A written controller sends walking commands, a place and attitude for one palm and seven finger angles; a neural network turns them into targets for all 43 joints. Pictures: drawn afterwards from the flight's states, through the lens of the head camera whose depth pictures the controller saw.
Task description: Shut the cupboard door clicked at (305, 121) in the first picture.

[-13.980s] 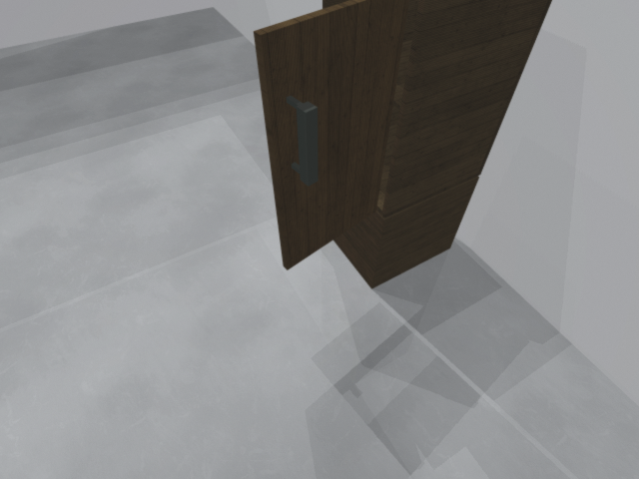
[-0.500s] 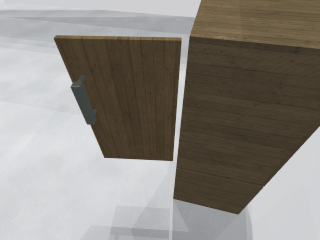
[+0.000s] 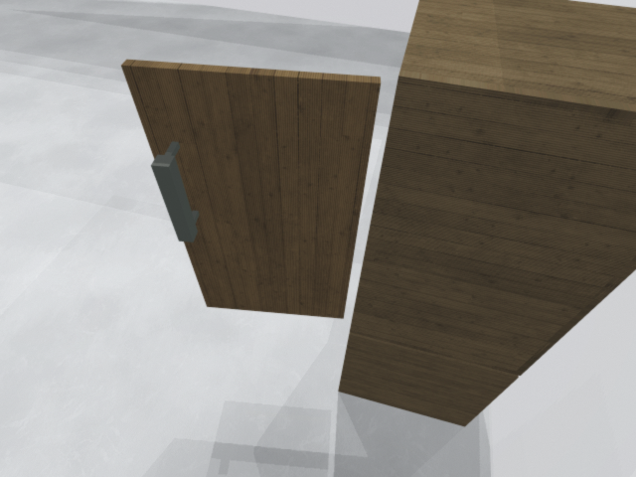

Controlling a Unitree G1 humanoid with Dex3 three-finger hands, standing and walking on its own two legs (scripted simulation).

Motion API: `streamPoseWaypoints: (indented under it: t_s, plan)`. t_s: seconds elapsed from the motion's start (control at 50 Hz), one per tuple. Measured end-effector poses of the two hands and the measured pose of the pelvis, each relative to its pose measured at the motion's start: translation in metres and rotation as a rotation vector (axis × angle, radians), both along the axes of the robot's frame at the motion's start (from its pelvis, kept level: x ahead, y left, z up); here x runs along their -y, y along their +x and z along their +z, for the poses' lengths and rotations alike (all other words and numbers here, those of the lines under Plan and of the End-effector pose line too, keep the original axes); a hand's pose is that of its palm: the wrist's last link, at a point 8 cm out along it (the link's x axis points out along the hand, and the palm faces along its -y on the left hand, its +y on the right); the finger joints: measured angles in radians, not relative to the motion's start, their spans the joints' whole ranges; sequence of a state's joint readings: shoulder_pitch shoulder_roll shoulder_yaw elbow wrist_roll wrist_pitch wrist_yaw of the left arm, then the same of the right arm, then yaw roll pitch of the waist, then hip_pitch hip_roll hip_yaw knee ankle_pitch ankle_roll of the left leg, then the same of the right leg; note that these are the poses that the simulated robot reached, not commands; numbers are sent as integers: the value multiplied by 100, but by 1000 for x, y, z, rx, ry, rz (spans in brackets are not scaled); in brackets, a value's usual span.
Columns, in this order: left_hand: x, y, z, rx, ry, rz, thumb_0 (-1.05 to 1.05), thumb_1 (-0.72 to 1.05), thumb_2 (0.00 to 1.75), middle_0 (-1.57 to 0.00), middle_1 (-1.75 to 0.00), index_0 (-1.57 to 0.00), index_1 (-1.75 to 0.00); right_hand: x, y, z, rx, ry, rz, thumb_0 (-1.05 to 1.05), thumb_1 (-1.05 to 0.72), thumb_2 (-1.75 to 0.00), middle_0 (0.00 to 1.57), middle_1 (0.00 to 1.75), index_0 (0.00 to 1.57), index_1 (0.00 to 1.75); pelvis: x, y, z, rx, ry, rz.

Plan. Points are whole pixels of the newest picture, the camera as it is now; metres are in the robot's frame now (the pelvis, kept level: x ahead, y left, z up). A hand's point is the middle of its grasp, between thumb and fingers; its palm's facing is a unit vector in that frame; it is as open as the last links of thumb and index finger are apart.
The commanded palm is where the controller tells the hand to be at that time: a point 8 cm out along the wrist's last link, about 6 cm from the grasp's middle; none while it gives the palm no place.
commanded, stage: look again from close up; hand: left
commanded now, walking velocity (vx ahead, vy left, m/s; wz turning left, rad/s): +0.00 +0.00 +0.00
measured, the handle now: (181, 193) +0.51 +0.26 +0.05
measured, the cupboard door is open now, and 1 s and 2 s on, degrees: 100 100 100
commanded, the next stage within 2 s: shuffle to correct the standing spot in 0.16 s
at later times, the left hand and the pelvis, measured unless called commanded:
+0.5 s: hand out of the picture +0.02 +0.22 -0.18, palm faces +0.04 -0.97 -0.22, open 7.4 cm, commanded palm none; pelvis +0.02 +0.03 -0.01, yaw +1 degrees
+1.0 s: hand out of the picture +0.08 +0.23 -0.17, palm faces +0.00 -0.97 -0.26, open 7.4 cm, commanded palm none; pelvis +0.03 +0.04 +0.00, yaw +1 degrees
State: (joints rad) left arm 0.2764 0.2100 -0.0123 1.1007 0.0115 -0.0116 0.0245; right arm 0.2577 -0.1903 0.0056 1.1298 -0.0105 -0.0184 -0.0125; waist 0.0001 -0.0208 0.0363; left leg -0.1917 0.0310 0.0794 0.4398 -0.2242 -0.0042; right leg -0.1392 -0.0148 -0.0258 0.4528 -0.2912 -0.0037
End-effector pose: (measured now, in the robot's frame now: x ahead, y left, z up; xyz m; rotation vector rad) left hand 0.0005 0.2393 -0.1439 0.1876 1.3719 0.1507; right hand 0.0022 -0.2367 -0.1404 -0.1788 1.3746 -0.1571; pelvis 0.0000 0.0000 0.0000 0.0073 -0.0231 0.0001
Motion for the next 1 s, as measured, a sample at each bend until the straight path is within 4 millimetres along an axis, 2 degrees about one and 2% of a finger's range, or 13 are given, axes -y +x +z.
streamPoseWaypoints:
  t_s: [0.34, 0.48, 0.64, 0.72, 0.8, 0.9, 1.0]
  plan:
    - [-16, 21, 2, 40, 7, -6, 0, 91, 90, -20, -30, -20, -30, -11, 40, 4, 83, -7, 31, 0, -91, -90, 20, 30, 20, 30, -13, 5, 1, -2, -1, 0]
    - [-26, 18, -4, 31, 7, 27, 0, 91, 90, -20, -30, -20, -30, -19, 42, -2, 58, -6, 42, 0, -91, -90, 20, 30, 20, 30, -23, 15, -5, -6, -5, 10]
    - [-46, 11, -15, -63, 2, 50, 0, 91, 90, -20, -30, -20, -30, -46, 40, -5, 29, -15, 21, 0, -91, -90, 20, 30, 20, 30, -45, 31, -11, -5, 13, -2]
    - [-51, 27, -8, -47, 11, 40, 0, 91, 90, -20, -30, -20, -30, -58, 32, -6, -4, 4, 13, 0, -91, -90, 20, 30, 20, 30, -48, 32, -7, 1, 12, 2]
    - [-53, 47, -4, 12, 29, 25, 0, 91, 90, -20, -30, -20, -30, -59, 33, -11, -20, 20, 7, 0, -90, -90, 20, 30, 20, 30, -46, 32, -7, 10, 19, 8]
    - [-47, 66, 5, 59, 31, -6, 0, 91, 90, -20, -30, -20, -30, -53, 46, -9, 14, 26, -7, 0, -91, -90, 20, 30, 20, 30, -43, 33, -2, 7, 3, 5]
    - [-38, 77, 6, 115, 37, -24, 0, 91, 90, -20, -30, -20, -30, -43, 62, -4, 93, 18, 1, 0, -91, -90, 20, 30, 20, 30, -37, 30, -2, -4, -9, 11]
